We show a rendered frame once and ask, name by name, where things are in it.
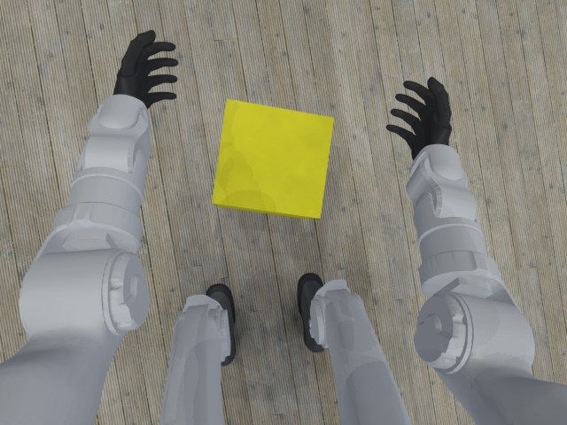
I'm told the robot left upper arm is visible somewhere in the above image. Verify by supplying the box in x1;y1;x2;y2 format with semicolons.
0;248;151;425

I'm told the right robot shin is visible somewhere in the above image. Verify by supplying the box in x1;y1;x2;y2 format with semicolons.
309;280;366;338

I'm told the robot left foot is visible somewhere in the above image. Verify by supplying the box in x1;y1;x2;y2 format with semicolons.
206;283;236;366

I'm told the robot left hand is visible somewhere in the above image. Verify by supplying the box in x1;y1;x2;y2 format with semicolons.
113;30;178;110

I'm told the robot right hand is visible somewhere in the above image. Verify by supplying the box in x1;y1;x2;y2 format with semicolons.
386;77;452;161

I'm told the robot right upper arm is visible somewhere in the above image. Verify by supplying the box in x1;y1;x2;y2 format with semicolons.
413;291;567;425

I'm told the right robot forearm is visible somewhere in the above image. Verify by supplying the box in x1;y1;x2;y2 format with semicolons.
406;144;535;353

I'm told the left robot forearm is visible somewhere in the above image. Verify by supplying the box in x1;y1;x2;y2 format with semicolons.
19;95;151;332

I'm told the carton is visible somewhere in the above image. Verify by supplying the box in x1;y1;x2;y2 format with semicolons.
212;99;334;219

